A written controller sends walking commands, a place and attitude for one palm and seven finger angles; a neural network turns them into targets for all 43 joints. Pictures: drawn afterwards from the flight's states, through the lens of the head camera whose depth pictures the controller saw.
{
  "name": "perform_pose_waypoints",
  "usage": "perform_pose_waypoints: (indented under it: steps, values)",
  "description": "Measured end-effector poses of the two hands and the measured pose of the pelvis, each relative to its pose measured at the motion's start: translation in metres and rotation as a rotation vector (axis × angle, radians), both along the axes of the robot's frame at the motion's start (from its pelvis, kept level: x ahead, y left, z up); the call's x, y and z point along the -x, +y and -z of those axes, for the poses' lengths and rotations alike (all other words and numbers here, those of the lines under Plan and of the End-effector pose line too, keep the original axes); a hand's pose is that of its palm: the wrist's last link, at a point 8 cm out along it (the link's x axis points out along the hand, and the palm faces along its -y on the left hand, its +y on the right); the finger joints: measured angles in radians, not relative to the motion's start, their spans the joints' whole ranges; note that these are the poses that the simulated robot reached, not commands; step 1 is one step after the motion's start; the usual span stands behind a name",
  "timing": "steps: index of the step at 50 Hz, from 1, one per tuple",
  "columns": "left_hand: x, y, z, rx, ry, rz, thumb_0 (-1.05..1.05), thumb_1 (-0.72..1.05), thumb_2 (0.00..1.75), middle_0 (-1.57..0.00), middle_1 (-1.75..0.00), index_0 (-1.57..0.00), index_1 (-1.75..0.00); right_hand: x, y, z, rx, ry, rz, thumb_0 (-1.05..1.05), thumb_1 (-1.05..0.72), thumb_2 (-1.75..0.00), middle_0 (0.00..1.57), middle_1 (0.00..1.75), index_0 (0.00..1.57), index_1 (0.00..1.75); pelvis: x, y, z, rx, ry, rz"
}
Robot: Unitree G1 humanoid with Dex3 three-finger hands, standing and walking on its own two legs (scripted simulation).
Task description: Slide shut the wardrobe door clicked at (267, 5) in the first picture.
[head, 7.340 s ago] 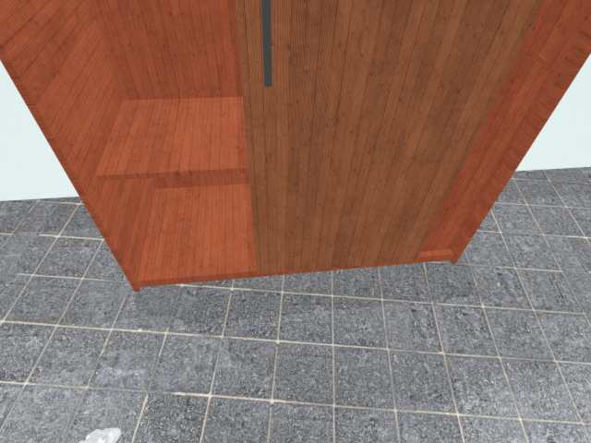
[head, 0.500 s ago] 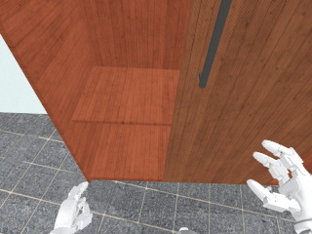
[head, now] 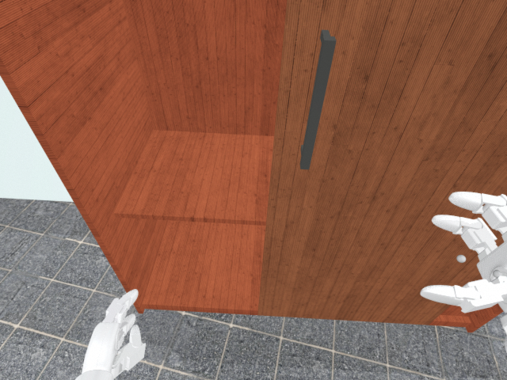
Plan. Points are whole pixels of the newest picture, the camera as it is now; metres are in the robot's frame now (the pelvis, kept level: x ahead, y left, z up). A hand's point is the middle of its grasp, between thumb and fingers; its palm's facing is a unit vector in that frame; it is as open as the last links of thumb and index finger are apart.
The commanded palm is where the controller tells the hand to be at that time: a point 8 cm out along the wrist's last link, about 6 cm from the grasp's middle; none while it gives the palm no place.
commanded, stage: raise the hand with hooked fingers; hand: right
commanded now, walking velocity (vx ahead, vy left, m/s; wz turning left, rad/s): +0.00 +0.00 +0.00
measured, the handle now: (313, 107) +0.49 -0.09 +0.22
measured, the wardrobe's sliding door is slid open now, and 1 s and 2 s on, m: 0.46 0.46 0.46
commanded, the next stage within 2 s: move the hooked fingers beside the handle in 0.92 s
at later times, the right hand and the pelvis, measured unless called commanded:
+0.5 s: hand out of the picture +0.26 -0.29 +0.24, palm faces +0.13 +0.98 -0.13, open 14.0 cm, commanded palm +0.21 -0.33 +0.24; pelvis -0.02 +0.00 +0.01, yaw -2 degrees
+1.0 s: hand (489, 197) +0.27 -0.25 +0.24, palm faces +0.12 +0.99 -0.12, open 14.0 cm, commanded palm +0.23 -0.29 +0.24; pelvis +0.00 +0.03 +0.01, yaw -1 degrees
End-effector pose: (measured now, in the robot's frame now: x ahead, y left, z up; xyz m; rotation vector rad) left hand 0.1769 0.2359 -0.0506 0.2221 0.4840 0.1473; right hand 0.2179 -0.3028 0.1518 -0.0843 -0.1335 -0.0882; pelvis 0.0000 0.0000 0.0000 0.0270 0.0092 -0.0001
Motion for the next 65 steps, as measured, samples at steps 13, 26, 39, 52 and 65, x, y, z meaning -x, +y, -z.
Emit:
perform_pose_waypoints:
  steps: [13, 26, 39, 52, 65]
  values:
    - [-0.020, -0.052, -0.012, 0.071, -0.031, 0.122, 0.01, 0.90, 0.90, -0.21, -0.30, -0.20, -0.30, -0.002, -0.030, -0.055, 0.033, -0.006, 0.028, -0.01, 0.48, -0.31, 0.30, 1.18, 0.30, 1.19, 0.011, -0.008, -0.008, -0.001, -0.047, 0.021]
    - [0.003, -0.023, 0.000, 0.064, 0.046, 0.075, 0.02, 0.90, 0.90, -0.21, -0.30, -0.20, -0.30, -0.010, -0.039, -0.094, 0.052, -0.001, 0.036, -0.01, 0.50, -0.30, 0.30, 1.20, 0.30, 1.20, 0.017, 0.002, -0.010, 0.004, -0.060, 0.026]
    - [0.006, 0.011, 0.003, 0.055, 0.036, 0.026, 0.02, 0.90, 0.90, -0.20, -0.30, -0.20, -0.30, -0.014, -0.010, -0.086, 0.049, -0.001, 0.027, -0.01, 0.50, -0.30, 0.31, 1.20, 0.30, 1.21, 0.011, 0.019, -0.009, 0.012, -0.062, 0.018]
    - [-0.016, 0.021, 0.004, 0.086, 0.013, 0.036, 0.02, 0.90, 0.90, -0.21, -0.30, -0.20, -0.30, -0.027, 0.003, -0.088, 0.037, 0.015, 0.023, -0.01, 0.50, -0.30, 0.31, 1.20, 0.30, 1.21, -0.002, 0.033, -0.008, 0.021, -0.049, 0.016]
    - [-0.027, 0.025, 0.001, 0.072, 0.016, 0.023, 0.02, 0.90, 0.90, -0.20, -0.30, -0.20, -0.30, -0.047, 0.009, -0.083, 0.013, 0.010, 0.009, -0.01, 0.51, -0.30, 0.31, 1.20, 0.30, 1.21, -0.010, 0.032, -0.007, 0.025, -0.040, 0.016]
